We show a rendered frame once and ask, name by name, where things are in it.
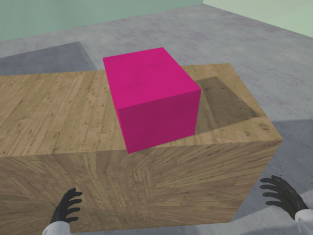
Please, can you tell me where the carton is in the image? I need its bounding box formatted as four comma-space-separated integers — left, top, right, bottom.
103, 47, 201, 154

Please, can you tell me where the robot right forearm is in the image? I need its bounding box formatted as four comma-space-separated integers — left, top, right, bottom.
295, 209, 313, 235

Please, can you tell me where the robot right hand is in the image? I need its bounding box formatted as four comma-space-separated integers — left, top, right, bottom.
260, 175, 309, 220

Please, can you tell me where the pedestal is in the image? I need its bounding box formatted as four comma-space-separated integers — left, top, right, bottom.
0, 63, 283, 235

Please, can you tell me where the robot left hand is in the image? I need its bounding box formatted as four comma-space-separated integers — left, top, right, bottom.
50, 188, 82, 224

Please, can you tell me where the robot left forearm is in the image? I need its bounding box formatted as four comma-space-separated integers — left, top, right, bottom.
42, 221, 71, 235

